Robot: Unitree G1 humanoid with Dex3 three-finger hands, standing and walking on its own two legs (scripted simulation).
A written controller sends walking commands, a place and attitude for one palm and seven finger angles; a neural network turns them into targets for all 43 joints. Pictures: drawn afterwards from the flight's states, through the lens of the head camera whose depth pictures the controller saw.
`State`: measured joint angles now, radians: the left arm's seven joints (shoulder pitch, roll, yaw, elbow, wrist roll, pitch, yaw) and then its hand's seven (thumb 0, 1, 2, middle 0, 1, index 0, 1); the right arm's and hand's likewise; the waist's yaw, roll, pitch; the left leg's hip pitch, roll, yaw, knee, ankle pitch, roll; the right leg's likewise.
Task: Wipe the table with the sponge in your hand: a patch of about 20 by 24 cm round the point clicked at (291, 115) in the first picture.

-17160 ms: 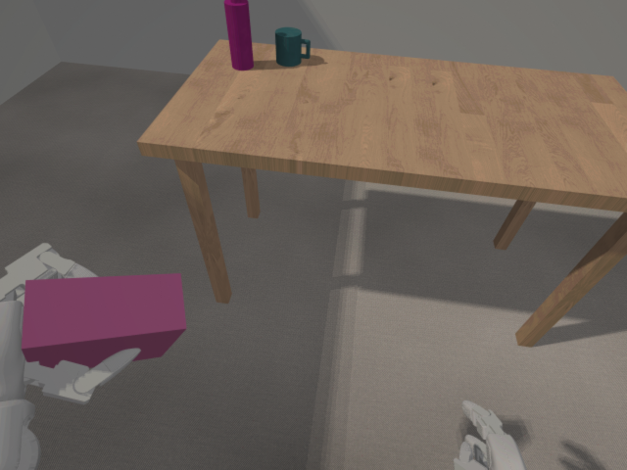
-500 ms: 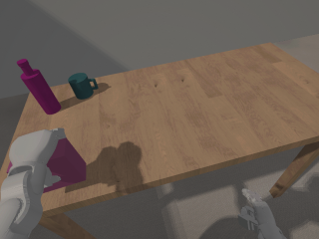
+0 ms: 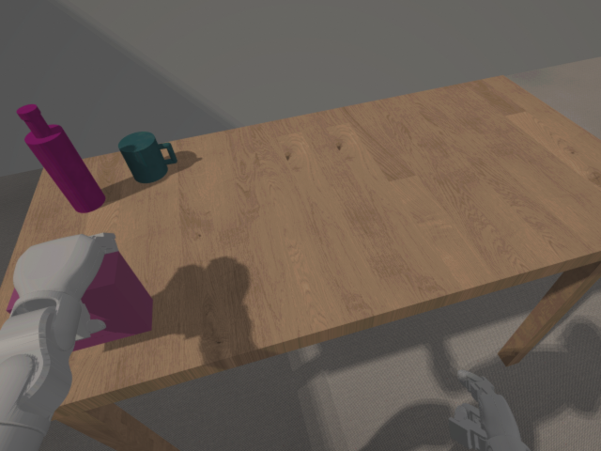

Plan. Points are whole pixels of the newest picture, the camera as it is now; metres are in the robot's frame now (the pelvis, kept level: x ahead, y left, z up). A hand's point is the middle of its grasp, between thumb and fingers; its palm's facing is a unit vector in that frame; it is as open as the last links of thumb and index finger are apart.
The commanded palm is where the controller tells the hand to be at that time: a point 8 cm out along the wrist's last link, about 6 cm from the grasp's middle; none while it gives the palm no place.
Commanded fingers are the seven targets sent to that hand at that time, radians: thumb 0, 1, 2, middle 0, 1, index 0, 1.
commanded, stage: move the sponge above the wiping area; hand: left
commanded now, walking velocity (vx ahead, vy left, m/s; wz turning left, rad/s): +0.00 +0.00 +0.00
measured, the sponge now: (96, 311) +0.25 +0.33 +0.05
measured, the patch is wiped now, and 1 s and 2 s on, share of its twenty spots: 0.00 0.00 0.05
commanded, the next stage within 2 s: lower the sponge onto the table in 0.64 s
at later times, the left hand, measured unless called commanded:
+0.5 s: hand (85, 280) +0.27 +0.33 +0.10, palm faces -0.01 -0.04 -1.00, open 9.3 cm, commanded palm +0.24 +0.32 +0.16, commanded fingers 0.00 0.10 1.30 -1.20 -1.60 -1.20 -1.60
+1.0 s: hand (78, 285) +0.26 +0.33 +0.10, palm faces -0.03 -0.04 -1.00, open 9.3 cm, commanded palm +0.24 +0.33 +0.16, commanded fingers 0.00 0.10 1.30 -1.20 -1.60 -1.20 -1.60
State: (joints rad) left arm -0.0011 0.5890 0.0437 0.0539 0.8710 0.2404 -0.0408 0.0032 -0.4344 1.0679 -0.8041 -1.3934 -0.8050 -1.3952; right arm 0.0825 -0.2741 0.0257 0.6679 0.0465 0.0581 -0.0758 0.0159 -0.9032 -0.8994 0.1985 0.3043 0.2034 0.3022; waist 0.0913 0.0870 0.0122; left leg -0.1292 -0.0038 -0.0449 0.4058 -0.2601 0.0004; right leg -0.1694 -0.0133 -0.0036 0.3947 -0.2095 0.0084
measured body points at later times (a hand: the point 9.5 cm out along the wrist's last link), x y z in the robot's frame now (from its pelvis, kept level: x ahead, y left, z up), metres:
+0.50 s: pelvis +0.00 +0.01 +0.00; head +0.01 -0.03 +0.45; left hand +0.27 +0.33 +0.15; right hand +0.22 -0.21 -0.10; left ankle -0.03 +0.12 -0.74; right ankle +0.00 -0.13 -0.74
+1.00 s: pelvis +0.00 +0.00 +0.00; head +0.01 -0.03 +0.45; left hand +0.26 +0.33 +0.15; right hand +0.22 -0.22 -0.10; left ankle -0.03 +0.12 -0.74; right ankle +0.00 -0.13 -0.74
